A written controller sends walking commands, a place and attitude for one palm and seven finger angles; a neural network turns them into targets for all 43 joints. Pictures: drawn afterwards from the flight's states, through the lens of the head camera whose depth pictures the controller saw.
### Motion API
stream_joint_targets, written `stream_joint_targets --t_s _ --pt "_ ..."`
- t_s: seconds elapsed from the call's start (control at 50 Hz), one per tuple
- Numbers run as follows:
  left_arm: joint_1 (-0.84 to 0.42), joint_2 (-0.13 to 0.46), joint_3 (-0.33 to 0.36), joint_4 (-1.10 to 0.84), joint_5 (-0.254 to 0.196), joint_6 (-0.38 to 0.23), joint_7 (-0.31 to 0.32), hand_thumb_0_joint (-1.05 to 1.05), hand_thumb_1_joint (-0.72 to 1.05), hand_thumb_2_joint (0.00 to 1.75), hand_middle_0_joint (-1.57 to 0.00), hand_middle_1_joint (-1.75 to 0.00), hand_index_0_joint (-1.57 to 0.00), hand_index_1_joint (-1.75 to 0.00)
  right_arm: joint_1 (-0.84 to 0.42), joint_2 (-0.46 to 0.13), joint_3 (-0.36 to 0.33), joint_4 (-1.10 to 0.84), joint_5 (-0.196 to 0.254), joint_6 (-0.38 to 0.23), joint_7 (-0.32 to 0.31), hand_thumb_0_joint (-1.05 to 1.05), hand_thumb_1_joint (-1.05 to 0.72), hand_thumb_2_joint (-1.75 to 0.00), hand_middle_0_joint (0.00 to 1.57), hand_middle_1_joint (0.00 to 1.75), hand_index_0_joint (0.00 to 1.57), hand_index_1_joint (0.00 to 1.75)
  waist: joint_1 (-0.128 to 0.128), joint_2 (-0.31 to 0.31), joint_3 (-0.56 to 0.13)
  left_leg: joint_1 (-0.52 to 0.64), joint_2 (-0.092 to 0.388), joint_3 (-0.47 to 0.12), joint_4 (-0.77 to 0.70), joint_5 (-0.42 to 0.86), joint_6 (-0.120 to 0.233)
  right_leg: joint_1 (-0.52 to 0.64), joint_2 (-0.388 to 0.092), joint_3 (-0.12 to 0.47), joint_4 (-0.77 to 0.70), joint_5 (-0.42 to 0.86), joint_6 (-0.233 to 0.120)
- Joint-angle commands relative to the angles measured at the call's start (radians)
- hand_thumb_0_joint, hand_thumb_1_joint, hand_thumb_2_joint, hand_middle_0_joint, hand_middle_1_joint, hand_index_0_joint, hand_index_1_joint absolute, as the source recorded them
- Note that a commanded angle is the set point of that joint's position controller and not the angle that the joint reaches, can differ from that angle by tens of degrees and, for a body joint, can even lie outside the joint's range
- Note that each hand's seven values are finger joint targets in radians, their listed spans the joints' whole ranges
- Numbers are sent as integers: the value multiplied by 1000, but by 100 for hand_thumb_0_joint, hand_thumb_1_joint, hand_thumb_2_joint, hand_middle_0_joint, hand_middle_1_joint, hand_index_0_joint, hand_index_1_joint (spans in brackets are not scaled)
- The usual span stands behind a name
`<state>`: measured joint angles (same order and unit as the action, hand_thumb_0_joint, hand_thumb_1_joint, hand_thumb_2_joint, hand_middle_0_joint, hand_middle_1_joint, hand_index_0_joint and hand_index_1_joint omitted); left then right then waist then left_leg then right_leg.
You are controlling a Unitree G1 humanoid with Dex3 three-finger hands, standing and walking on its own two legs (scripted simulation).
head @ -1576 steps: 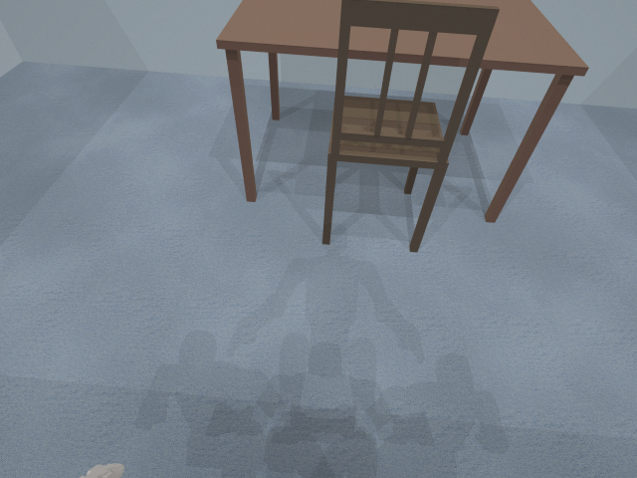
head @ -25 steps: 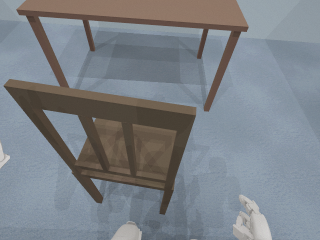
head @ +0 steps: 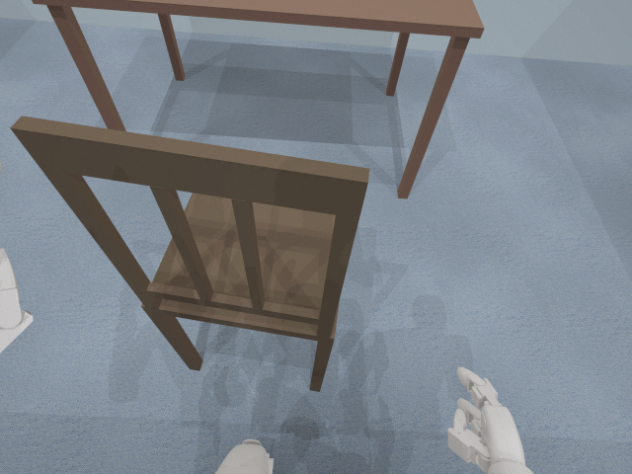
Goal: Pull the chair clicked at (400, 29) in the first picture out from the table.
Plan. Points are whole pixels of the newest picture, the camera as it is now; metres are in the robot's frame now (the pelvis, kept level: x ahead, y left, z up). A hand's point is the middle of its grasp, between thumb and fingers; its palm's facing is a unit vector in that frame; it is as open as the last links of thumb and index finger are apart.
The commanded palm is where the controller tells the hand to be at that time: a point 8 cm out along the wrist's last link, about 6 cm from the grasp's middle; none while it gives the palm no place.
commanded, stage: stop stepping back and stand still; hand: left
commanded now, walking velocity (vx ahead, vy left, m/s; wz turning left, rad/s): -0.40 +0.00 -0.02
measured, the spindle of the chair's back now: (189, 251) +0.41 +0.23 -0.05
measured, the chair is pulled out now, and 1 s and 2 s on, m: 0.55 0.55 0.55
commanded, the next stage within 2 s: let the arm hang, fingers relaxed in 1.44 s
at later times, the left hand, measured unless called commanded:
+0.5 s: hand out of the picture +0.12 +0.27 +0.18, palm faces +0.50 -0.74 -0.45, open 7.4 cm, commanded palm +0.07 +0.30 +0.19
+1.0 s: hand out of the picture +0.17 +0.27 +0.17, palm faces +0.43 -0.77 -0.47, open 7.4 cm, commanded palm +0.11 +0.30 +0.19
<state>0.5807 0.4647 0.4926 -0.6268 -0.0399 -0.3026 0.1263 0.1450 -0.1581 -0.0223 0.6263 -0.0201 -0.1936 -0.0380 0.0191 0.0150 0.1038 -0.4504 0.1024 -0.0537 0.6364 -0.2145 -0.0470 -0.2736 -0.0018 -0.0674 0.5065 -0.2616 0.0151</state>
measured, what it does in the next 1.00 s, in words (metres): steps on the spot: left foot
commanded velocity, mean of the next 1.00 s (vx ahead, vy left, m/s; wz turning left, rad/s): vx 0.03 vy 0.00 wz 0.00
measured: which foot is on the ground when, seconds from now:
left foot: down 0.00-0.02, up 0.04-0.16, down 0.18-1.00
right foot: down 0.00-1.00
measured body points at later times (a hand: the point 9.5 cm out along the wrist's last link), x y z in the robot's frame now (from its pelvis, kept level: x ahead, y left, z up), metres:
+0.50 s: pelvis -0.06 -0.01 +0.01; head -0.07 +0.00 +0.46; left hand +0.09 +0.31 +0.20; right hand +0.09 -0.24 -0.08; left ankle -0.02 +0.12 -0.73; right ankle +0.00 -0.14 -0.73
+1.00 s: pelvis -0.03 -0.01 +0.02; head -0.02 +0.01 +0.47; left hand +0.14 +0.30 +0.19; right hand +0.13 -0.25 -0.06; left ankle -0.02 +0.12 -0.73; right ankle +0.00 -0.14 -0.73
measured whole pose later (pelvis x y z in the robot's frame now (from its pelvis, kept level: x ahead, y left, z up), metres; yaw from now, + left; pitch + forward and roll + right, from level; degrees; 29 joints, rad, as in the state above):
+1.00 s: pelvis -0.03 -0.01 +0.02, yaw +1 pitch -1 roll -1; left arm 0.56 0.40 0.41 -0.46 -0.03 -0.20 0.16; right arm 0.23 -0.20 -0.02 0.65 0.02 -0.15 -0.07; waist -0.01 0.00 0.04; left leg -0.20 0.03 -0.03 0.46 -0.23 -0.02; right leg -0.19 0.00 0.01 0.37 -0.16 0.02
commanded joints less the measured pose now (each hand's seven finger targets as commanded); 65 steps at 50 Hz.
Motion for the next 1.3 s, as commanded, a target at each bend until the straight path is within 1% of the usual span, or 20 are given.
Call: stream_joint_targets --t_s 0.0,0.02,0.04,0.06,0.08,0.12,0.14,0.18,0.2,0.22,0.28,0.34,0.38,0.46,0.52,0.68,0.78,0.96,1.14,1.28 --pt "1 181 153 -90 -19 -61 22 0 90 90 -20 -30 -20 -30 31 -156 -82 -103 24 -26 -29 0 -90 -90 20 30 20 30 -44 -205 -276 75 -61 31 153 -89 14 12 -256 271 -138 330 -142" --pt "8 167 139 -69 -35 -51 28 0 90 90 -20 -30 -20 -30 2 -157 -93 -105 34 -15 -30 0 -90 -90 20 30 20 30 -31 -252 -269 89 -99 12 337 -234 11 -72 -386 360 -203 290 -217" --pt "-4 171 148 -53 -28 -37 38 0 90 90 -20 -30 -20 -30 -28 -135 -79 -104 26 -2 -32 0 -90 -90 20 30 20 30 -30 -205 -244 49 -83 -30 397 -283 19 -70 -401 326 -190 285 -238" --pt "-10 160 148 -25 -19 -26 42 0 90 90 -20 -30 -20 -30 -52 -114 -56 -108 21 0 -33 0 -90 -90 20 30 20 30 -36 -157 -230 24 -77 -47 325 -296 26 -52 -371 285 -150 329 -223" --pt "42 142 140 4 -23 -5 49 0 90 90 -20 -30 -20 -30 -51 -103 -34 -128 33 14 -37 0 -90 -90 20 30 20 30 -38 -155 -238 58 -56 -32 215 -262 33 -13 -318 226 -103 302 -175" --pt "48 149 118 -26 -26 18 61 0 90 90 -20 -30 -20 -30 -25 -132 -27 -146 46 39 -44 0 -90 -90 20 30 20 30 -50 -160 -247 153 -63 34 -110 -136 49 12 -225 151 -48 121 -86" --pt "24 155 105 -81 -25 14 65 0 90 90 -20 -30 -20 -30 -27 -152 -36 -156 46 34 -51 0 -90 -90 20 30 20 30 -42 -111 -232 180 -29 13 -235 -118 68 15 -172 126 -21 21 -50" --pt "20 166 95 -181 -14 2 70 0 90 90 -20 -30 -20 -30 -34 -186 -47 -182 51 10 -57 0 -90 -90 20 30 20 30 -15 123 -204 155 107 -148 -314 -50 136 12 -63 65 46 -85 1" --pt "16 160 89 -161 -11 9 62 0 90 90 -20 -30 -20 -30 -32 -166 -34 -178 49 -3 -54 0 -90 -90 20 30 20 30 -28 245 -187 41 124 -199 -392 -272 137 51 -47 51 96 -203 1" --pt "-30 162 85 -183 5 15 65 0 90 90 -20 -30 -20 -30 -42 -171 -28 -177 42 -9 -55 0 -90 -90 20 30 20 30 -35 314 -121 -95 131 -218 -439 -453 142 108 -32 52 137 -177 -1" --pt "-56 163 77 -184 8 12 66 0 90 90 -20 -30 -20 -30 10 -176 -37 -156 45 -27 -53 0 -90 -90 20 30 20 30 -39 170 -140 -51 41 -135 -328 -375 115 165 -27 66 -13 -81 0" --pt "-41 140 75 -96 12 19 61 0 90 90 -20 -30 -20 -30 22 -174 -36 -139 42 -35 -45 0 -90 -90 20 30 20 30 -36 197 -116 -78 28 -112 -354 -456 108 175 -12 60 -24 -121 -5" --pt "-53 125 60 -31 13 25 56 0 90 90 -20 -30 -20 -30 35 -170 -36 -130 44 -31 -45 0 -90 -90 20 30 20 30 -37 155 -81 -89 15 -94 -337 -450 105 162 -13 78 -50 -131 -8" --pt "-116 119 31 7 15 26 45 0 90 90 -20 -30 -20 -30 36 -168 -40 -115 39 -31 -41 0 -90 -90 20 30 20 30 -40 -14 -55 72 -42 -35 -204 -315 88 -5 -75 200 -231 -209 -37" --pt "-163 111 14 17 21 34 47 0 90 90 -20 -30 -20 -30 19 -167 -33 -116 31 -30 -42 0 -90 -90 20 30 20 30 -41 -57 -56 123 -49 -27 -200 -300 88 -54 -88 219 -269 -295 -37" --pt "-118 131 42 -38 20 32 59 0 90 90 -20 -30 -20 -30 0 -158 -27 -135 34 -24 -46 0 -90 -90 20 30 20 30 -32 56 -104 104 -23 -52 -310 -261 93 90 -62 176 -223 -147 -23" --pt "-71 119 41 -17 13 34 55 0 90 90 -20 -30 -20 -30 3 -158 -30 -138 40 -21 -44 0 -90 -90 20 30 20 30 -34 46 -107 124 -22 -41 -308 -200 87 105 -64 176 -231 -74 -24" --pt "-42 130 46 -44 0 42 52 0 90 90 -20 -30 -20 -30 -10 -162 -40 -128 46 -13 -43 0 -90 -90 20 30 20 30 -31 36 -184 225 -3 -26 -277 109 78 198 -73 140 -159 266 -26" --pt "-4 129 61 -64 -11 46 50 0 90 90 -20 -30 -20 -30 -23 -160 -40 -142 44 23 -38 0 -90 -90 20 30 20 30 -31 51 -207 264 8 -20 -264 241 69 226 -73 131 -136 360 -27" --pt "-18 112 39 -69 -13 55 46 0 90 90 -20 -30 -20 -30 -26 -157 -37 -151 47 42 -40 0 -90 -90 20 30 20 30 -35 64 -190 257 9 -16 -279 214 67 218 -71 125 -143 337 -23"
